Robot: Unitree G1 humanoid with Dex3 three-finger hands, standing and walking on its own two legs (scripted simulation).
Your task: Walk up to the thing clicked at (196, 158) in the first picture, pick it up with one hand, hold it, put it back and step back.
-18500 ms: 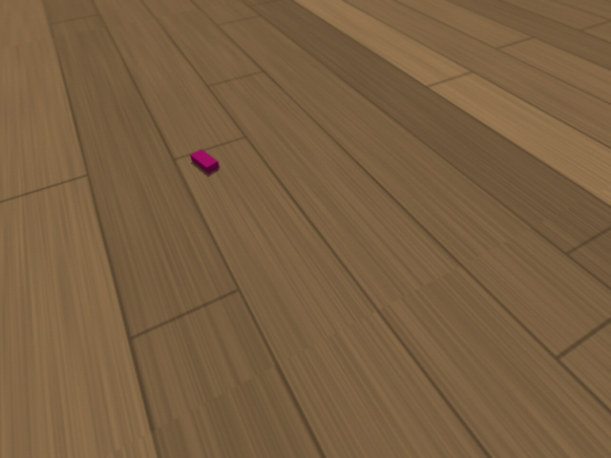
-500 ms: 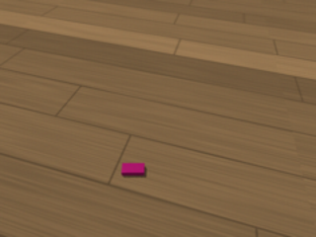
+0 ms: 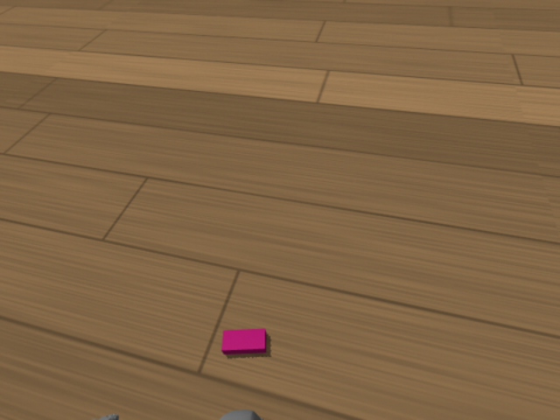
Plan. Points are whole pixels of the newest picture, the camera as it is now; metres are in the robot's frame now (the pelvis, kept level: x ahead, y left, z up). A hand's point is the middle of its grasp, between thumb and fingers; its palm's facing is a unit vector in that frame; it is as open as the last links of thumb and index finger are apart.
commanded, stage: walk up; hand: left
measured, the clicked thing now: (244, 341) +0.49 +0.19 -0.74
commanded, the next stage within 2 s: stand in 1.72 s
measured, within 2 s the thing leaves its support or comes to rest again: neither
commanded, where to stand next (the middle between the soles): +0.16 +0.00 m, yaw -1 degrees
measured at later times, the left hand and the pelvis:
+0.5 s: hand out of the picture +0.16 +0.28 -0.16, palm faces -0.05 -0.92 -0.38, open 7.4 cm; pelvis +0.11 +0.01 -0.01, yaw -1 degrees
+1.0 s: hand (158, 354) +0.26 +0.25 -0.14, palm faces -0.04 -0.94 -0.34, open 7.4 cm; pelvis +0.14 +0.00 +0.01, yaw -1 degrees
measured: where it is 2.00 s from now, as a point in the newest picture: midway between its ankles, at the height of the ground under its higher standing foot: outside the picture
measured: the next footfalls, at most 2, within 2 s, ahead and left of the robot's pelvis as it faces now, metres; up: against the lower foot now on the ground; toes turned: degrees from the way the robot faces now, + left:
left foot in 0.18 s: +0.19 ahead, +0.14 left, +0.00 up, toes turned +0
right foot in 0.46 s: +0.17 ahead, -0.13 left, +0.00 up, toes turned -2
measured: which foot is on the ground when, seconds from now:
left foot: up 0.00-0.16, down 0.18-1.00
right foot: down 0.00-0.20, up 0.22-0.44, down 0.46-1.00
